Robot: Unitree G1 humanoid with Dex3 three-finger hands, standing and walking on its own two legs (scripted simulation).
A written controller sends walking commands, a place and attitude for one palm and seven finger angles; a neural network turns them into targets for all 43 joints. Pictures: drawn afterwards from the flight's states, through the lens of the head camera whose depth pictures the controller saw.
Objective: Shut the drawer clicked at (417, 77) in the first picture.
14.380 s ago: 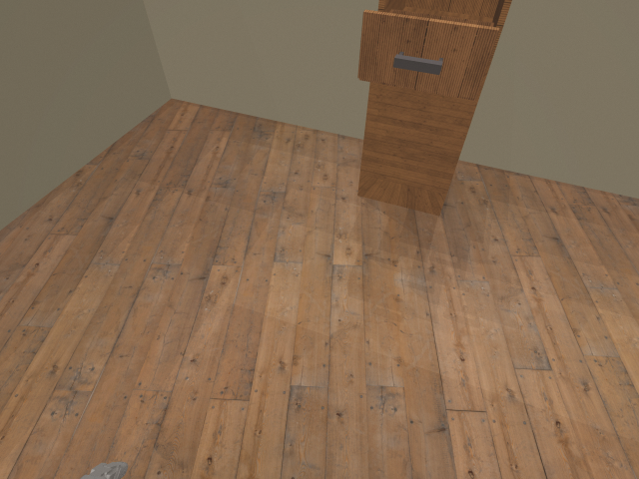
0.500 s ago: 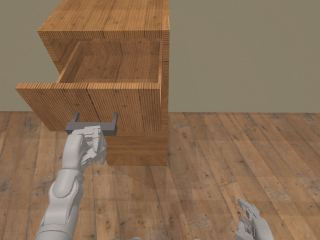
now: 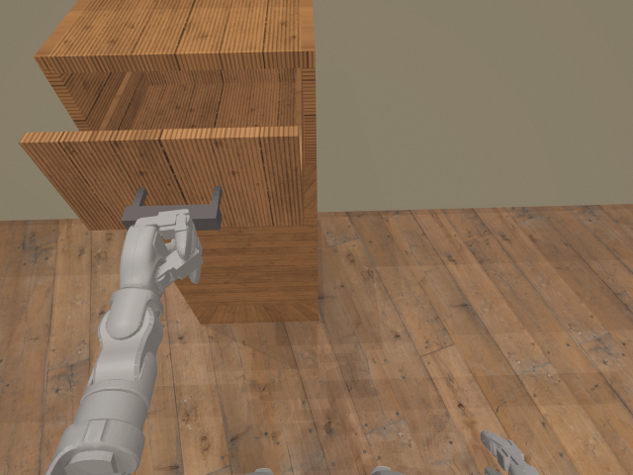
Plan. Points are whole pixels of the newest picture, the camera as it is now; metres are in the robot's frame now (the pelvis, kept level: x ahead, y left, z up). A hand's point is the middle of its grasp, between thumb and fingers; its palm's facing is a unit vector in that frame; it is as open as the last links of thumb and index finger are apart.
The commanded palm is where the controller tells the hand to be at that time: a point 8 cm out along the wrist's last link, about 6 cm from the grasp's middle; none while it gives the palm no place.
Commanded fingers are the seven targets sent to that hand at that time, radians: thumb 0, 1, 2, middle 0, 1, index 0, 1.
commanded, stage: push the drawer shut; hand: left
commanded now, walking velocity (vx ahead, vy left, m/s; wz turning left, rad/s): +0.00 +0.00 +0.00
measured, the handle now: (176, 205) +0.45 +0.21 +0.07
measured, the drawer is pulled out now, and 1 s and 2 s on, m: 0.15 0.03 0.00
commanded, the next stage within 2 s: pull the fist back off the drawer in 1.86 s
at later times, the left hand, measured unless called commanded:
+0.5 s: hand (201, 219) +0.43 +0.17 +0.07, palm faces +0.04 -1.00 -0.04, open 3.1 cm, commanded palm +0.41 +0.22 +0.07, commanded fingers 0.00 0.90 0.90 -1.40 -1.60 -1.40 -1.60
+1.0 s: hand (207, 182) +0.49 +0.17 +0.07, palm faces +0.05 -1.00 -0.03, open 3.1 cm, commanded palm +0.48 +0.22 +0.07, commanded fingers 0.00 0.90 0.90 -1.40 -1.60 -1.40 -1.60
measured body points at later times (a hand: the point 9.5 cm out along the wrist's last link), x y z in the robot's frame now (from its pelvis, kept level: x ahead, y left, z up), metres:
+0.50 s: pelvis +0.00 +0.00 -0.01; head +0.07 +0.00 +0.44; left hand +0.42 +0.22 +0.07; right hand +0.08 -0.25 -0.12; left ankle +0.00 +0.11 -0.70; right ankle +0.01 -0.10 -0.70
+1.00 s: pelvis -0.01 +0.01 -0.02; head +0.10 +0.01 +0.42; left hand +0.49 +0.22 +0.07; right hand +0.00 -0.26 -0.13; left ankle +0.00 +0.11 -0.70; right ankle +0.01 -0.10 -0.70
